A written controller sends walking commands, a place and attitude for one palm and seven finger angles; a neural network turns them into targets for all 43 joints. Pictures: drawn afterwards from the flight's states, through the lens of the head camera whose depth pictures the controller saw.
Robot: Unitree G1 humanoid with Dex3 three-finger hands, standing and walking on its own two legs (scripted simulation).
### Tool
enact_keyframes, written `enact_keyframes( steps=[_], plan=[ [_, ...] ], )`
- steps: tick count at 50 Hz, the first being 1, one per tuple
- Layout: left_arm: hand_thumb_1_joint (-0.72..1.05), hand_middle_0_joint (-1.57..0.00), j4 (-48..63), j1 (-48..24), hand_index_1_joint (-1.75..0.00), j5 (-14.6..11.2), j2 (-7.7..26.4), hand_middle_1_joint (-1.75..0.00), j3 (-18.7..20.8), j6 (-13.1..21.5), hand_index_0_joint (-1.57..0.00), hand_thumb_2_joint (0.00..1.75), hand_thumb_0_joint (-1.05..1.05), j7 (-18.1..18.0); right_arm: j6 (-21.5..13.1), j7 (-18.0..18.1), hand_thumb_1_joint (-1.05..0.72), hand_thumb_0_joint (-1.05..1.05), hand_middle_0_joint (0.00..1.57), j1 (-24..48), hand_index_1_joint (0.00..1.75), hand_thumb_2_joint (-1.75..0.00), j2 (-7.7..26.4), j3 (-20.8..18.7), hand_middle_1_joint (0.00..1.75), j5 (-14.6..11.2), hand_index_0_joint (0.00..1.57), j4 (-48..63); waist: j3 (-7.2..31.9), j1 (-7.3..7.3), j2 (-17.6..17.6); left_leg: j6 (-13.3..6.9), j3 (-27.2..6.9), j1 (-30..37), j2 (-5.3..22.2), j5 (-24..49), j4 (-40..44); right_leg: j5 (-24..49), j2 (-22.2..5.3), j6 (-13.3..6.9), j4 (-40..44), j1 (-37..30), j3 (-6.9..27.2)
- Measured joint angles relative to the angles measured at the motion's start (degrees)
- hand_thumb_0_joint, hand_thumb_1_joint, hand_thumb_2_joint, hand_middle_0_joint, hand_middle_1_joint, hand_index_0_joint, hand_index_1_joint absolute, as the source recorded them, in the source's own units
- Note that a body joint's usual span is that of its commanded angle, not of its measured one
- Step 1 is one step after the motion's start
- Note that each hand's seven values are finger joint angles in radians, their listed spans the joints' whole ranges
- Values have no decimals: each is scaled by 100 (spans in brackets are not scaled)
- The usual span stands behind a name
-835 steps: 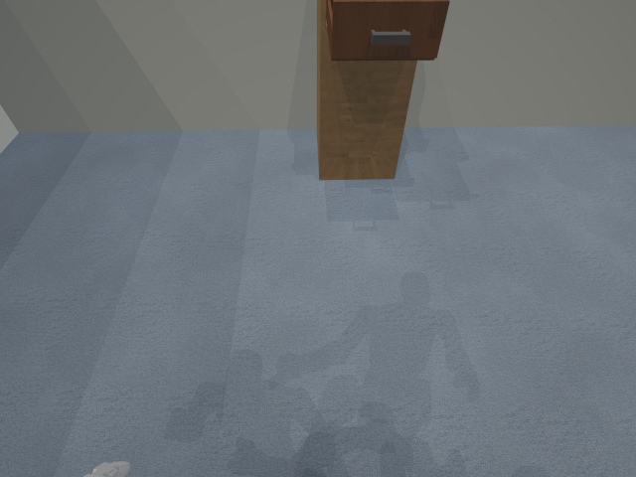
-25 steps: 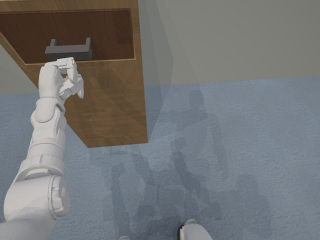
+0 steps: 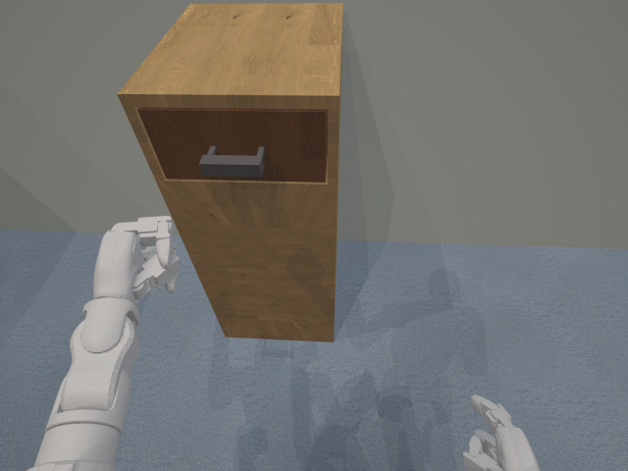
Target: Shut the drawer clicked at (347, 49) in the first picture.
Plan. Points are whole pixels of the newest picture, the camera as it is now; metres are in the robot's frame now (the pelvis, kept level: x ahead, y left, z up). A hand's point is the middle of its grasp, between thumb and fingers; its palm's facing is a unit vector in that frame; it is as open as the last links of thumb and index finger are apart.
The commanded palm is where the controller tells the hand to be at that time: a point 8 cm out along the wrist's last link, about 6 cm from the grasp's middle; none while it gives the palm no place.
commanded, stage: draw the hand back to the body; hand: left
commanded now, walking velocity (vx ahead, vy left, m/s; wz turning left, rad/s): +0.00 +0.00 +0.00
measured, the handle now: (234, 158) +0.62 +0.20 +0.04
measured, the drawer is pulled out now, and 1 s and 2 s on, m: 0.00 0.00 0.00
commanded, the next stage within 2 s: step back with the hand held close in 0.72 s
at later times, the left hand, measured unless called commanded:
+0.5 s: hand (62, 346) +0.19 +0.24 +0.16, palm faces +0.41 -0.83 -0.38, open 3.3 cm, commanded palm +0.13 +0.28 +0.18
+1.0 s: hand (35, 369) +0.17 +0.25 +0.17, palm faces +0.42 -0.79 -0.44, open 3.2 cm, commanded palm +0.11 +0.28 +0.18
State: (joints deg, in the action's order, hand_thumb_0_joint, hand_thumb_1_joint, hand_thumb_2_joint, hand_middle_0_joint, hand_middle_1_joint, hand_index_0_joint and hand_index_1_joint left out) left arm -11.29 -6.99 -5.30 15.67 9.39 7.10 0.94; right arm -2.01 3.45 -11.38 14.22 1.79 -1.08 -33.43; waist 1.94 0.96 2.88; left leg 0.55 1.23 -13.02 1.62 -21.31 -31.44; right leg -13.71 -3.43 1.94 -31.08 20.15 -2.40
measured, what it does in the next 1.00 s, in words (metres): stands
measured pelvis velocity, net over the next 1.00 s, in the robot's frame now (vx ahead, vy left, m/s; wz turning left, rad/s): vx -0.02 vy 0.00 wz -0.01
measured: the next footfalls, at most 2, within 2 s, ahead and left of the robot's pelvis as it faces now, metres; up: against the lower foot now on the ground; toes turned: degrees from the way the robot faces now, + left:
none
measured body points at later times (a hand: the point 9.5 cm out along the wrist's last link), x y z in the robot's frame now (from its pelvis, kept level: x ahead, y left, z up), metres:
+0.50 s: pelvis +0.00 +0.00 +0.01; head -0.02 -0.03 +0.46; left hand +0.17 +0.28 +0.19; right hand +0.18 -0.21 -0.08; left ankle -0.05 +0.12 -0.73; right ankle +0.02 -0.14 -0.73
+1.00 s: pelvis -0.02 +0.00 +0.01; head -0.02 -0.02 +0.46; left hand +0.14 +0.29 +0.19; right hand +0.16 -0.23 -0.07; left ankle -0.05 +0.12 -0.73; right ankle +0.02 -0.14 -0.73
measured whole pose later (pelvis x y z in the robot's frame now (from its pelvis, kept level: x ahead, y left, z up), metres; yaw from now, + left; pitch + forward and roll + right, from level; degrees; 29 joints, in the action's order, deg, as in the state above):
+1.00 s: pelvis -0.02 +0.00 +0.01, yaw +0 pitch -2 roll -1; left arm 25.1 30.7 -1.0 17.8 20.5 11.3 -6.3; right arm -5.8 4.3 -11.3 13.0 1.0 1.8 -34.3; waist -0.8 1.5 3.6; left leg 0.5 1.5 -6.7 2.1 -17.0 -25.5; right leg -7.6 -2.6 2.0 -21.8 12.3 -2.4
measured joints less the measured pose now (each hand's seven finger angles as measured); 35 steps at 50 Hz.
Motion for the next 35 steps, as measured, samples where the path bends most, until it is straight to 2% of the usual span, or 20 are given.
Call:
enact_keyframes(
  steps=[4, 9, 16, 27, 31, 35],
  plan=[
    [90, -140, 541, 522, -160, 158, -38, -160, -40, -153, -140, 90, 1, -329, -66, 92, -90, 1, 20, 130, 30, -90, -27, 33, 30, 44, 20, -60, -146, 108, 9, 6, -12, 423, -6, 180, 370, 148, 4, -8, 335, -420, -28],
    [90, -140, 1254, 1152, -160, 247, -16, -160, 5, -216, -140, 90, 1, -511, -203, 122, -90, 1, 20, 137, 30, -90, -65, 59, 30, 120, 20, -123, -260, 207, 55, 16, -37, 818, 1, 320, 690, 267, 17, -12, 645, -827, -70],
    [90, -140, 2220, 2040, -160, 287, 41, -160, 222, -177, -141, 90, 1, -566, -325, 66, -90, 1, 20, 40, 30, -90, -122, 60, 30, 216, 20, -214, -299, 263, 139, 25, -43, 1121, 21, 385, 886, 335, 43, -12, 854, -1141, -91],
    [89, -140, 3504, 3425, -160, 325, 191, -160, 697, -108, -141, 90, 1, -645, -542, 55, -90, 1, 20, -155, 30, -90, -128, -44, 30, 262, 20, -315, -270, 333, 204, 29, -22, 1235, 45, 334, 819, 314, 66, -11, 828, -1262, -71],
    [89, -140, 3719, 3680, -160, 348, 240, -160, 847, -34, -141, 90, 1, -692, -652, 101, -90, 1, 20, -188, 30, -90, -120, -78, 30, 250, 20, -328, -287, 385, 214, 29, -26, 1234, 50, 311, 752, 308, 70, -14, 791, -1276, -73],
    [89, -140, 3639, 3557, -160, 380, 162, -160, 819, -23, -141, 90, 1, -743, -743, 141, -90, 1, 20, -169, 30, -90, -102, -81, 30, 252, 20, -364, -345, 420, 202, 23, -48, 1213, 31, 331, 717, 322, 48, -14, 761, -1268, -88]
  ],
)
